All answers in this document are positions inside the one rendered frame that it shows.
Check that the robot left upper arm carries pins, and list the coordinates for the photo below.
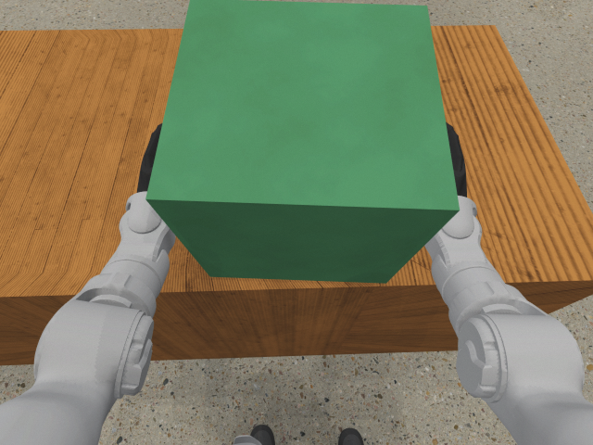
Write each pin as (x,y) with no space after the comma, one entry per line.
(94,354)

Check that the pedestal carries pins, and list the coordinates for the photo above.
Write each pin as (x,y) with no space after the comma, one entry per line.
(77,110)

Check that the robot right hand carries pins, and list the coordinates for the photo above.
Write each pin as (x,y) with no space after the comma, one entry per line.
(457,161)

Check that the left robot foot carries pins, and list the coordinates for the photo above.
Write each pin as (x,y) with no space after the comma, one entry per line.
(263,434)

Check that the robot right upper arm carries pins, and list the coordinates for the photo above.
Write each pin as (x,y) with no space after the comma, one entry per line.
(528,370)

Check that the left robot forearm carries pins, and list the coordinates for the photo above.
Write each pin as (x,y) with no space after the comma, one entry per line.
(135,274)

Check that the carton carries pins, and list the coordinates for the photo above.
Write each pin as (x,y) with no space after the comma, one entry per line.
(304,140)

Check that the robot left hand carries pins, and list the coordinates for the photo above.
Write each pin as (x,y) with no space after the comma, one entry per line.
(148,161)

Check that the right robot forearm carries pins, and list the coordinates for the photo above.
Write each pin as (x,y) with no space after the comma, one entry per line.
(466,280)

